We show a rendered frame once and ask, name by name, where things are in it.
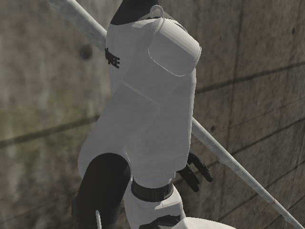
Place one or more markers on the humanoid robot torso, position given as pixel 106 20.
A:
pixel 163 148

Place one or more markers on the robot left hand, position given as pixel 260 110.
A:
pixel 188 174

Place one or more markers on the right robot thigh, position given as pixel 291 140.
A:
pixel 192 223

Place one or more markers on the robot right upper arm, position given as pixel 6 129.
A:
pixel 163 59

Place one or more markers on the right robot forearm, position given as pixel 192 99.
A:
pixel 102 188

